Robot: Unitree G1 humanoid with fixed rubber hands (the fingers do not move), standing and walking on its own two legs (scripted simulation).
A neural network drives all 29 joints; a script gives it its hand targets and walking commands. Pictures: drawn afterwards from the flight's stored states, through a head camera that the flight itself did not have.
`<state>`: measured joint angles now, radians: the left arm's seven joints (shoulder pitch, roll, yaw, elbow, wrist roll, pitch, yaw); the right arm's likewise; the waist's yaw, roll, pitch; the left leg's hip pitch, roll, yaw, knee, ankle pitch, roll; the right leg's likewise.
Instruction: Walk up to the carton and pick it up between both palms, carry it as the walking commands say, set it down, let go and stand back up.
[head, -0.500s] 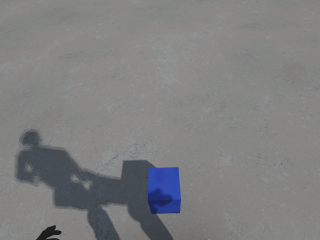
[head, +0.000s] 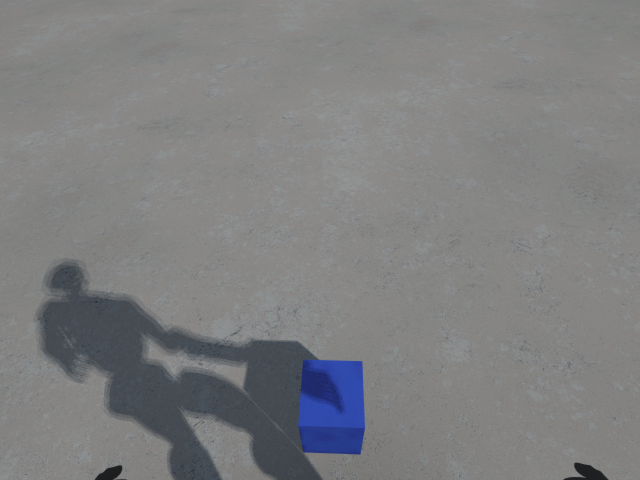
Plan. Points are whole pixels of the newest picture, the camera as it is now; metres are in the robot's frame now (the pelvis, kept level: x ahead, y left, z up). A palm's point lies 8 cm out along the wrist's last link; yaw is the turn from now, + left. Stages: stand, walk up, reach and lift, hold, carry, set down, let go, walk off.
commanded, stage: walk up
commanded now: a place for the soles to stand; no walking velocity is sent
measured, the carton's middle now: (332, 407) +0.47 +0.01 -0.66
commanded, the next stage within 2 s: reach and lift in 1.52 s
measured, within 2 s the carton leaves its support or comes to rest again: neither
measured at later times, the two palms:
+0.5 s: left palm out of the picture +0.14 +0.36 -0.10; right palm out of the picture +0.17 -0.30 -0.10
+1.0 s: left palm (97, 446) +0.21 +0.34 -0.10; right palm (584, 466) +0.19 -0.30 -0.09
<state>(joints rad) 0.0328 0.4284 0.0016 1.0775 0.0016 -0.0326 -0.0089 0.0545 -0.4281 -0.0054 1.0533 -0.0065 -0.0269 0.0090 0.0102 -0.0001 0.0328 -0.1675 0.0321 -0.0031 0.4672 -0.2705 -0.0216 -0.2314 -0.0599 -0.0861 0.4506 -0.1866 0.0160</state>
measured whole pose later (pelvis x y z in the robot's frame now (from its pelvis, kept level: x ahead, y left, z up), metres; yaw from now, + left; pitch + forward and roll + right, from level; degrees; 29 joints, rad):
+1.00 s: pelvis +0.07 +0.03 +0.00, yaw -4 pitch -2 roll +0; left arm 0.06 0.43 0.01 1.01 0.00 -0.01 0.00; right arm 0.01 -0.42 -0.03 1.00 0.00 -0.01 0.00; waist 0.00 0.00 0.07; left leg -0.20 0.05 0.10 0.48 -0.24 -0.01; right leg -0.18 -0.02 0.05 0.48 -0.27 0.03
